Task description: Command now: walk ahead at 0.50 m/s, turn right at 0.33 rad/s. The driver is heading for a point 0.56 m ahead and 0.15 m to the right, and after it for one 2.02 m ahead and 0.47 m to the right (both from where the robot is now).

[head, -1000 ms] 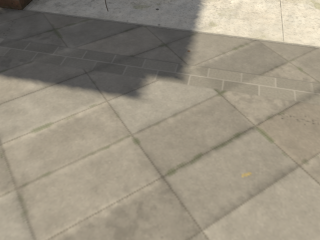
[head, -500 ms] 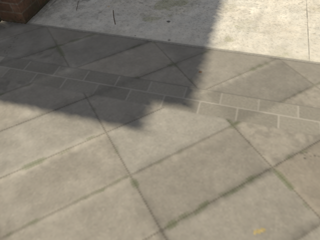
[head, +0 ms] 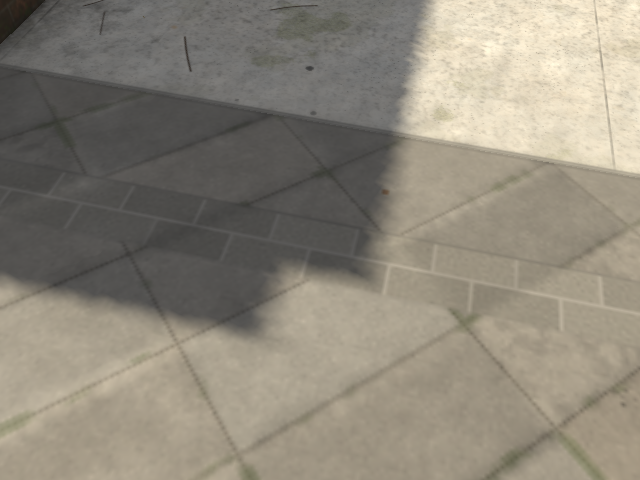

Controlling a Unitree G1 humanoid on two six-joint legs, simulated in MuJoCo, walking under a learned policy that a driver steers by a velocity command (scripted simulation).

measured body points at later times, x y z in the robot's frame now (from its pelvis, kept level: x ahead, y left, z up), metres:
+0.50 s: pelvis +0.26 -0.07 -0.02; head +0.30 -0.08 +0.43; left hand +0.50 +0.14 -0.12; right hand +0.23 -0.34 -0.16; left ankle +0.10 +0.10 -0.66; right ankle +0.34 -0.15 -0.74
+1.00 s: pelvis +0.48 -0.10 -0.01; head +0.51 -0.11 +0.44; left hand +0.71 +0.09 -0.13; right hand +0.52 -0.40 -0.11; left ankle +0.62 -0.07 -0.74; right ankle +0.35 -0.17 -0.68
